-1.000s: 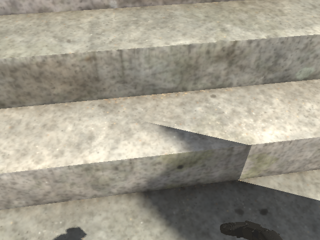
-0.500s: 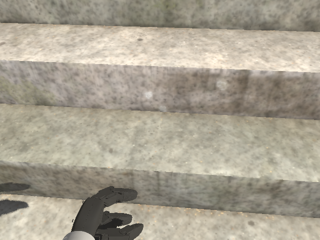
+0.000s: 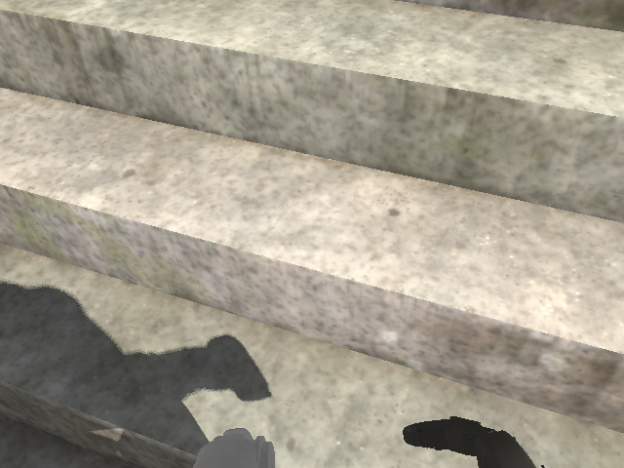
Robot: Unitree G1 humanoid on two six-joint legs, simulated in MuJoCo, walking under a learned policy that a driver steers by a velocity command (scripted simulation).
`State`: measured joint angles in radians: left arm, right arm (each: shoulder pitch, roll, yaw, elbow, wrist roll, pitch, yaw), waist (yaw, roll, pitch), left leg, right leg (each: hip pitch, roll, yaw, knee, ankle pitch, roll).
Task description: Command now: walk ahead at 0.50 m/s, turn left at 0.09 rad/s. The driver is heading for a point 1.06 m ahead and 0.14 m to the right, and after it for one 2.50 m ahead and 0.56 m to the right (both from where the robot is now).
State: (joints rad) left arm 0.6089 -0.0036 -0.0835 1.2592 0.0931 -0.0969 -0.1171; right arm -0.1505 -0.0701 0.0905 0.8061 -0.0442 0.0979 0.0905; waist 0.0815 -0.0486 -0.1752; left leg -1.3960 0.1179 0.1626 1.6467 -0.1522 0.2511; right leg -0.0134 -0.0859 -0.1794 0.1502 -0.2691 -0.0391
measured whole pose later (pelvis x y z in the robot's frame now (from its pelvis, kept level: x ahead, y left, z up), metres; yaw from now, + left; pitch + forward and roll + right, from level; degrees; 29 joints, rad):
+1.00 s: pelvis +0.41 -0.04 +0.36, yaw -1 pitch +2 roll +0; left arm 0.46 0.06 0.05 1.03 0.01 -0.11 0.06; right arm 0.21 -0.10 -0.04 0.82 -0.05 -0.03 -0.01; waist 0.03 0.06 -0.05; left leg -1.00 0.05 0.04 1.82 -0.01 0.06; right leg -0.31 0.03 -0.11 0.59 -0.31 -0.10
